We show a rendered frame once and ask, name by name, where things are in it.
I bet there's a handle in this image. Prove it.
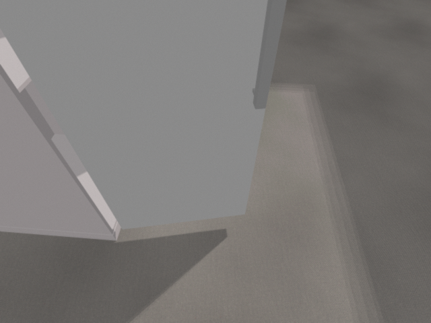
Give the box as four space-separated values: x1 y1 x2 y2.
253 0 287 109

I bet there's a fridge door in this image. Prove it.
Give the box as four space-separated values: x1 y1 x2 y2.
0 0 268 229

